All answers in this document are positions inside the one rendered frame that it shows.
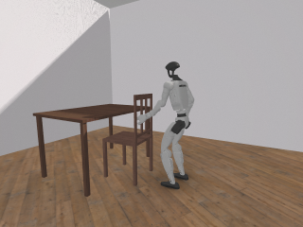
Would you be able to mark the robot right upper arm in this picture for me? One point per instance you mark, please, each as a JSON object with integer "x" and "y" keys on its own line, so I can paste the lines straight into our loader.
{"x": 189, "y": 95}

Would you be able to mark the table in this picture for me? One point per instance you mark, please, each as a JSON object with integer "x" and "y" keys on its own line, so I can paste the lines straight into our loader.
{"x": 83, "y": 115}

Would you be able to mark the left robot hand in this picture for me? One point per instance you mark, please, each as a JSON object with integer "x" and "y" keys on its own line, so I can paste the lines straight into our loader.
{"x": 141, "y": 119}

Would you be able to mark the left robot foot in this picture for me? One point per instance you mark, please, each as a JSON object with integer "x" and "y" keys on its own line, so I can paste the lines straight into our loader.
{"x": 167, "y": 184}

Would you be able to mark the right robot forearm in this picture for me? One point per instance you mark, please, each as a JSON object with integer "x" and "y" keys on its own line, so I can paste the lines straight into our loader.
{"x": 187, "y": 110}

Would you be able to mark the chair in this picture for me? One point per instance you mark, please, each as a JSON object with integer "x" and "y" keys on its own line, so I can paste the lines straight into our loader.
{"x": 132, "y": 139}

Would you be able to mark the robot left upper arm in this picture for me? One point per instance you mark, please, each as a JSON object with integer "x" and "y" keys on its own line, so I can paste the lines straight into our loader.
{"x": 167, "y": 87}

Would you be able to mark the robot left thigh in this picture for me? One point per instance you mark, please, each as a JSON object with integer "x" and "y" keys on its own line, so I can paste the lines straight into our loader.
{"x": 174, "y": 127}

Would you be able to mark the left robot forearm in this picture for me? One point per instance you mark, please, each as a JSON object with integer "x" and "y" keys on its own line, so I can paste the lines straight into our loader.
{"x": 155, "y": 110}

